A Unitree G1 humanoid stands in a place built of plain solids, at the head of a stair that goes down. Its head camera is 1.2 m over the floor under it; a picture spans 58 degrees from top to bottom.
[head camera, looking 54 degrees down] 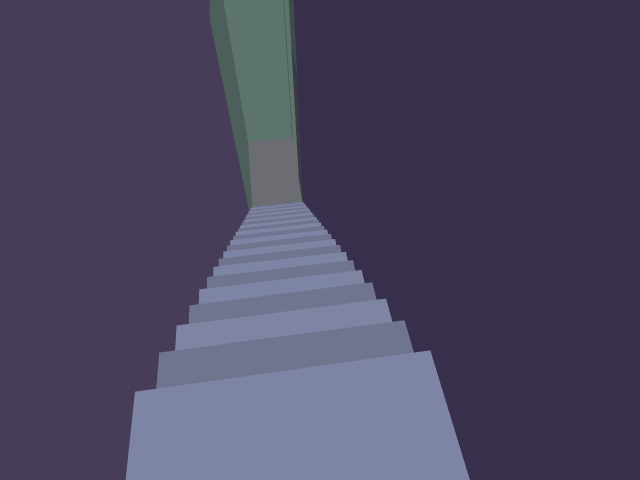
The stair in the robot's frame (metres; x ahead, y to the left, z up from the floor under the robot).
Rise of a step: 0.18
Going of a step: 0.18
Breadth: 1.03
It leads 8 degrees to the left of straight ahead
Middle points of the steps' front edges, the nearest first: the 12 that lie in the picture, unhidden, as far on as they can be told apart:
0.42 0.09 0.00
0.60 0.12 -0.18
0.78 0.14 -0.35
0.96 0.17 -0.53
1.14 0.20 -0.71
1.32 0.22 -0.89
1.50 0.25 -1.07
1.68 0.27 -1.24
1.86 0.30 -1.42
2.04 0.32 -1.60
2.22 0.35 -1.78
2.40 0.38 -1.96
